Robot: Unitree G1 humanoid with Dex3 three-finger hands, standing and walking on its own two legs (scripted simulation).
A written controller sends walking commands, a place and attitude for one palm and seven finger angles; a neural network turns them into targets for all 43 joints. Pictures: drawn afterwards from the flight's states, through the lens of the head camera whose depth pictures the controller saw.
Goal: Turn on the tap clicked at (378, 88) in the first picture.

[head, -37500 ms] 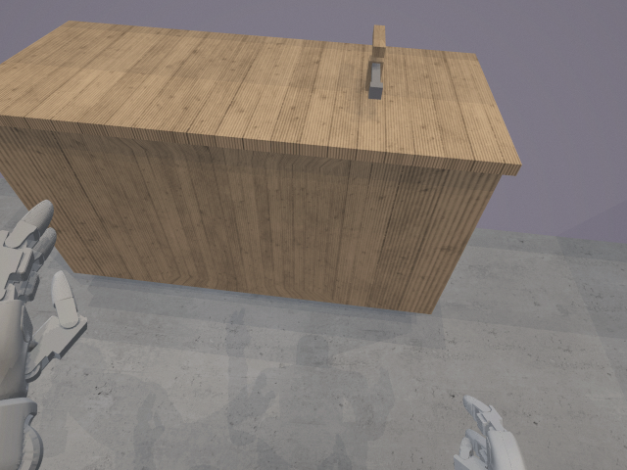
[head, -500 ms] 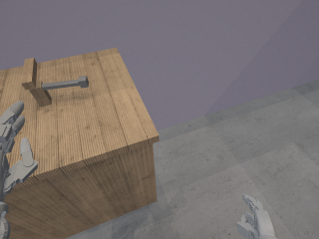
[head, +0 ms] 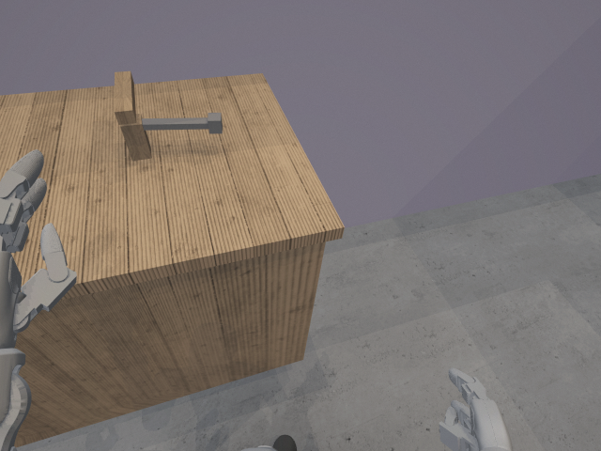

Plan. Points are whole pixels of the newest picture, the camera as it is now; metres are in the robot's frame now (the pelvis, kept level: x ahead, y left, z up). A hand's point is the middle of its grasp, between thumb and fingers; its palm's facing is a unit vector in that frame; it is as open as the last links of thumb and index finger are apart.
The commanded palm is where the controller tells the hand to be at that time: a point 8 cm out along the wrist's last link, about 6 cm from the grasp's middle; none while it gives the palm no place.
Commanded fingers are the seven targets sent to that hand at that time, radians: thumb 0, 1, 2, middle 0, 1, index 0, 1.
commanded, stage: step back with the hand held close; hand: left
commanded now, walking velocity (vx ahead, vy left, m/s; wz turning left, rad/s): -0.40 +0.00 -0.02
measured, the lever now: (215, 123) +0.65 +0.21 +0.08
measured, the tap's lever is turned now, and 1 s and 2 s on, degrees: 80 80 80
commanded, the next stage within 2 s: stop stepping back and stand still in 0.28 s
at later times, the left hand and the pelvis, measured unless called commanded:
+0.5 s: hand out of the picture +0.06 +0.33 +0.18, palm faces +0.26 -0.92 -0.28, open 7.4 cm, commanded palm +0.02 +0.37 +0.18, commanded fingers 0.00 0.90 0.90 -0.20 -0.30 -0.20 -0.30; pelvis -0.15 +0.10 -0.03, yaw -2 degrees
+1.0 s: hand out of the picture -0.08 +0.40 +0.20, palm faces +0.38 -0.83 -0.41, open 7.4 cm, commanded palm -0.12 +0.44 +0.18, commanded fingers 0.00 0.90 0.90 -0.20 -0.30 -0.20 -0.30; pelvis -0.29 +0.16 +0.01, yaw -2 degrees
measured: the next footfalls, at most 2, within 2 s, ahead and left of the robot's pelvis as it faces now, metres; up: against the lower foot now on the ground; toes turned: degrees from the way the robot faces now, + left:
right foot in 0.16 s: -0.07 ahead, -0.07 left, +0.00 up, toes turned -1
left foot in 0.56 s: -0.07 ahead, +0.27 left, +0.00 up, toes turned -13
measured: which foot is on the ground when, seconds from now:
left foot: down 0.00-0.38, up 0.40-0.54, down 0.56-0.78, up 0.80-1.00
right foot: up 0.00-0.14, down 0.16-0.52, up 0.54-0.80, down 0.82-1.00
